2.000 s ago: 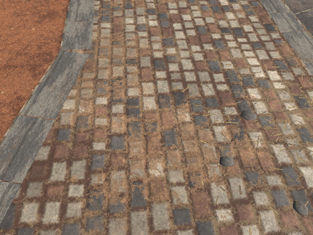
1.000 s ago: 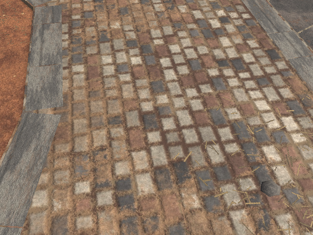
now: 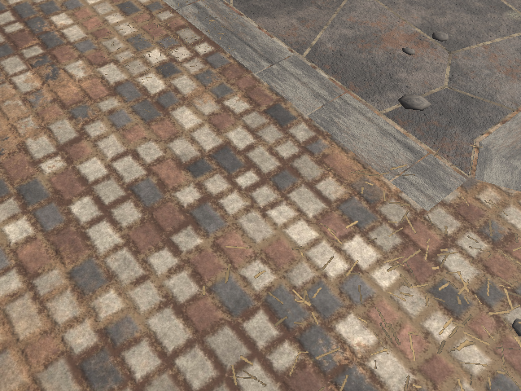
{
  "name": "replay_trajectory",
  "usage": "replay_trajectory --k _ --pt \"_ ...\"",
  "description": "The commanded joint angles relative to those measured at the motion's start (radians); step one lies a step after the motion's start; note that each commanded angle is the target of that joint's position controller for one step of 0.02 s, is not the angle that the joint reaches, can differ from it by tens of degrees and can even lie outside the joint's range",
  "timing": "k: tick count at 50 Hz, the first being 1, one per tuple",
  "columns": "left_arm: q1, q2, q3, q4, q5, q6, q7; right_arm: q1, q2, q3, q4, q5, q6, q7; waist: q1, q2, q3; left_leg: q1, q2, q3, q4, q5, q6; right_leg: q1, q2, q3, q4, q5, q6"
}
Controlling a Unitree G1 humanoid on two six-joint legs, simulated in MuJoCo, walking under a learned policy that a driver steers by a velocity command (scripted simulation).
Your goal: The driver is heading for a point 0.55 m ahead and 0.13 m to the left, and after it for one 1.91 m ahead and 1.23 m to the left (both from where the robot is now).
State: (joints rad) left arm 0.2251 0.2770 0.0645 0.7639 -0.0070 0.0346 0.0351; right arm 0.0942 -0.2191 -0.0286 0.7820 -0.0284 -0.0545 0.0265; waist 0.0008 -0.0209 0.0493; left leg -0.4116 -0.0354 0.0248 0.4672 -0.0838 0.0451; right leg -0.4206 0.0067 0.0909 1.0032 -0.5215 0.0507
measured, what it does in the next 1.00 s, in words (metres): steps on the spot, turning left: right foot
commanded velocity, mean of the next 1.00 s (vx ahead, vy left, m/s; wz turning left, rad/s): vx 0.04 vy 0.00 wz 0.19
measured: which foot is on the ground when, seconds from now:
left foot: down 0.00-1.00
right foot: up 0.00-0.12, down 0.14-0.72, up 0.74-1.00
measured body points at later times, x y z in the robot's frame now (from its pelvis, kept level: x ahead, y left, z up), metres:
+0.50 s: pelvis +0.06 -0.02 +0.00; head +0.07 -0.03 +0.45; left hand +0.14 +0.23 -0.13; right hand +0.18 -0.28 -0.13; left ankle +0.10 +0.09 -0.73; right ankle +0.03 -0.15 -0.73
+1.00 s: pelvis +0.08 +0.00 +0.01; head +0.10 +0.01 +0.46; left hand +0.15 +0.30 -0.09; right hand +0.26 -0.24 -0.09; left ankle +0.09 +0.08 -0.73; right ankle +0.12 -0.16 -0.69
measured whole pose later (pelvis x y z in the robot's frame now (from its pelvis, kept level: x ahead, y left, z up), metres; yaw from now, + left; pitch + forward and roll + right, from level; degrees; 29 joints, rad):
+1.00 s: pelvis +0.08 +0.00 +0.01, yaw +15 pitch +3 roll -2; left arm 0.15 0.28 0.08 0.75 -0.01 -0.03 0.05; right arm 0.20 -0.28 -0.07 0.75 0.02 0.01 -0.03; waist -0.03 0.01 -0.01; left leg -0.33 -0.09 -0.14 0.43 -0.15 0.08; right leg -0.43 0.02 0.08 0.79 -0.39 0.05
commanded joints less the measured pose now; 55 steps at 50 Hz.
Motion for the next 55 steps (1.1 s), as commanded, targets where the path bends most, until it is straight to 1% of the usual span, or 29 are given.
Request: replay_trajectory --k 1,4,6,7,8,9,10,11,15,21,25,27,29,32,33,35,36,37,38,39,40,41,42,44,46,49,52,54,55 --pt "0.116 0.038 0.01 -0.013 0.009 0.002 0.008 -0.047 -0.14 -0.032 -0.051 0.0 0.003 -0.008 0.027 0.175 -0.154 0.08 0.207 -0.212 -0.199 0.023 0.162 0.122 -0.032 -0.041 -0.201 0.074 0.003" --pt "0.109 0.049 0.013 0.006 0.009 -0.004 0.003 -0.039 -0.143 -0.029 -0.039 0.017 0.013 -0.018 0.034 0.154 -0.178 0.088 0.218 -0.22 -0.19 -0.164 0.15 0.223 -0.026 -0.061 -0.393 0.255 -0.022" --pt "0.086 0.052 0.012 0.004 0.028 -0.005 -0.002 -0.02 -0.117 -0.016 -0.025 0.021 0.018 -0.019 0.038 0.131 -0.139 0.016 0.186 -0.209 -0.196 -0.369 0.083 0.299 -0.033 -0.055 -0.509 0.333 -0.057" --pt "0.069 0.078 0.014 -0.011 0.038 -0.007 0.0 -0.002 -0.103 -0.009 -0.016 0.015 0.016 -0.016 0.029 0.094 -0.117 -0.019 0.162 -0.19 -0.171 -0.436 0.035 0.313 -0.095 0.013 -0.543 0.335 -0.085" --pt "0.05 0.137 0.028 -0.004 0.027 -0.007 0.004 0.025 -0.118 -0.017 -0.019 0.011 0.014 -0.013 -0.02 -0.003 -0.071 -0.005 0.094 -0.118 -0.149 -0.417 -0.003 0.213 -0.107 0.036 -0.542 0.189 -0.116" --pt "0.051 0.101 0.023 0.006 0.023 -0.014 0.001 0.001 -0.124 -0.018 -0.016 0.007 0.013 -0.016 -0.003 -0.028 -0.049 0.071 0.07 -0.078 -0.099 -0.344 -0.024 0.113 -0.09 0.032 -0.575 0.064 -0.117" --pt "0.041 0.069 0.013 0.01 0.028 -0.025 0.0 -0.003 -0.113 -0.016 -0.015 0.01 0.013 -0.018 -0.009 -0.048 -0.039 0.117 0.069 -0.072 -0.066 -0.288 -0.022 0.068 -0.087 0.033 -0.601 0.044 -0.103" --pt "0.025 0.06 0.009 0.012 0.031 -0.035 -0.001 0.011 -0.099 -0.013 -0.005 0.013 0.015 -0.023 -0.02 -0.066 -0.033 0.143 0.07 -0.068 -0.045 -0.245 -0.014 0.049 -0.083 0.029 -0.608 0.074 -0.088" --pt "0.043 0.06 0.008 0.027 0.017 -0.063 -0.002 0.042 -0.1 -0.014 0.025 0.012 0.017 -0.028 -0.019 -0.037 -0.048 0.157 0.068 -0.06 -0.008 -0.122 0.001 0.093 -0.076 0.017 -0.569 0.235 -0.07" --pt "0.069 0.057 0.005 0.053 0.012 -0.063 0.0 0.04 -0.103 -0.018 0.065 0.021 0.023 -0.029 -0.006 0.007 -0.078 0.193 0.073 -0.059 0.029 0.041 -0.002 0.142 -0.062 0.0 -0.531 0.374 -0.072" --pt "0.077 0.104 0.028 0.048 0.009 -0.051 0.023 -0.011 -0.151 -0.035 0.042 0.039 0.035 -0.034 0.015 0.014 -0.075 0.092 0.059 -0.078 0.088 0.109 0.021 0.201 -0.062 -0.03 -0.483 0.426 -0.086" --pt "0.098 0.111 0.037 0.045 0.01 -0.041 0.037 -0.02 -0.147 -0.041 0.026 0.043 0.044 -0.036 0.024 -0.013 -0.079 0.036 0.041 -0.08 0.142 0.102 0.021 0.219 -0.102 -0.007 -0.486 0.48 -0.115" --pt "0.104 0.126 0.046 0.035 0.012 -0.034 0.048 -0.019 -0.137 -0.044 0.01 0.04 0.054 -0.034 0.026 -0.069 -0.08 -0.037 0.023 -0.062 0.213 0.045 0.006 0.248 -0.19 0.06 -0.513 0.556 -0.166" --pt "0.017 0.131 0.049 -0.004 0.006 -0.035 0.058 0.01 -0.122 -0.049 -0.007 0.034 0.067 -0.02 0.0 -0.158 -0.086 -0.072 0.025 -0.018 0.32 -0.259 0.002 0.238 -0.324 0.135 -0.53 0.652 -0.231" --pt "-0.022 0.133 0.05 -0.018 0.001 -0.037 0.058 0.019 -0.12 -0.051 -0.01 0.037 0.07 -0.013 -0.011 -0.153 -0.075 -0.054 0.032 -0.006 0.305 -0.307 0.011 0.213 -0.334 0.123 -0.522 0.653 -0.227" --pt "-0.028 0.146 0.056 -0.02 -0.004 -0.038 0.056 0.051 -0.139 -0.062 -0.009 0.039 0.07 -0.007 -0.029 -0.075 -0.077 0.093 0.029 -0.026 0.15 -0.128 0.043 0.125 -0.257 0.014 -0.432 0.537 -0.149" --pt "0.013 0.117 0.053 -0.032 0.01 -0.041 0.053 0.053 -0.244 -0.092 -0.023 0.032 0.068 -0.015 0.006 0.157 -0.085 0.182 0.151 -0.288 0.01 0.115 0.117 0.007 -0.114 -0.134 -0.214 0.366 -0.051" --pt "-0.078 0.089 0.04 -0.076 0.02 -0.041 0.053 0.161 -0.293 -0.1 -0.014 0.014 0.059 -0.011 -0.068 0.333 -0.131 0.324 0.328 -0.642 -0.132 0.259 0.289 -0.2 0.059 -0.132 0.059 -0.101 0.014" --pt "-0.069 0.076 0.036 -0.077 0.012 -0.044 0.048 0.186 -0.259 -0.079 -0.017 0.004 0.037 -0.009 -0.066 0.236 -0.202 0.389 0.366 -0.682 -0.133 0.265 0.317 -0.239 0.03 0.014 0.223 -0.183 0.006" --pt "-0.047 0.084 0.036 -0.065 0.002 -0.043 0.041 0.128 -0.243 -0.076 -0.039 0.013 0.022 -0.012 -0.039 0.143 -0.187 0.365 0.341 -0.596 -0.106 0.258 0.285 -0.256 0.012 0.029 0.277 -0.126 -0.001" --pt "-0.041 0.091 0.041 -0.05 0.004 -0.041 0.043 0.077 -0.239 -0.077 -0.057 0.029 0.021 -0.02 -0.02 0.067 -0.164 0.327 0.299 -0.522 -0.102 0.215 0.24 -0.26 -0.005 0.026 0.26 -0.049 -0.002" --pt "-0.043 0.107 0.047 -0.046 0.011 -0.039 0.048 0.042 -0.228 -0.074 -0.068 0.041 0.028 -0.029 -0.009 0.045 -0.151 0.286 0.273 -0.476 -0.113 0.162 0.207 -0.242 -0.025 0.03 0.207 0.017 -0.001" --pt "-0.045 0.107 0.049 -0.049 0.014 -0.039 0.049 0.031 -0.221 -0.07 -0.073 0.041 0.038 -0.037 0.001 0.063 -0.15 0.237 0.236 -0.441 -0.125 0.115 0.186 -0.188 -0.025 0.02 0.161 0.061 0.001" --pt "-0.034 0.084 0.043 -0.053 0.009 -0.046 0.038 0.056 -0.207 -0.07 -0.077 0.044 0.049 -0.046 0.0 0.11 -0.167 0.227 0.175 -0.42 -0.183 -0.212 0.173 -0.148 -0.012 -0.009 0.022 0.134 0.003" --pt "-0.074 0.08 0.038 -0.072 0.003 -0.06 0.026 0.071 -0.218 -0.075 -0.085 0.049 0.05 -0.058 -0.015 0.168 -0.143 0.22 0.175 -0.468 -0.24 -0.406 0.181 -0.127 0.003 -0.016 -0.118 0.141 0.008" --pt "-0.1 0.079 0.033 -0.083 0.0 -0.088 0.006 0.08 -0.234 -0.083 -0.097 0.048 0.049 -0.066 -0.021 0.181 -0.12 0.179 0.174 -0.497 -0.254 -0.463 0.184 -0.045 0.021 -0.021 -0.276 0.138 0.002" --pt "-0.08 0.087 0.036 -0.079 -0.012 -0.114 -0.011 0.078 -0.239 -0.087 -0.115 0.052 0.054 -0.06 -0.007 0.189 -0.103 0.101 0.159 -0.529 -0.25 -0.515 0.179 0.077 0.042 -0.036 -0.396 0.147 -0.02" --pt "-0.017 0.085 0.04 -0.057 -0.02 -0.129 -0.017 0.049 -0.224 -0.082 -0.132 0.057 0.063 -0.058 0.042 0.173 -0.085 0.02 0.123 -0.529 -0.222 -0.546 0.149 0.219 0.038 -0.05 -0.56 0.258 -0.049" --pt "0.03 0.096 0.047 -0.037 -0.02 -0.132 -0.015 0.04 -0.205 -0.076 -0.142 0.058 0.065 -0.058 0.069 0.153 -0.078 -0.051 0.084 -0.501 -0.176 -0.551 0.114 0.323 0.016 -0.056 -0.637 0.293 -0.066"
Next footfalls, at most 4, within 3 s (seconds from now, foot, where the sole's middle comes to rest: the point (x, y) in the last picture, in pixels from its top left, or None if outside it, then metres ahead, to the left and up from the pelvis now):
0.14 right None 0.07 -0.15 -0.77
1.12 right None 0.18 -0.12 -0.77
1.56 left None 0.29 0.26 -0.77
2.08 right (210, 305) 0.68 0.16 -0.77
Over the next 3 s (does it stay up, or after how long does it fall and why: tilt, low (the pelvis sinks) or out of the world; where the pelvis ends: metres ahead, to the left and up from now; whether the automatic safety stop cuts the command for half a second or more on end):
stays up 0.94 0.45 0.01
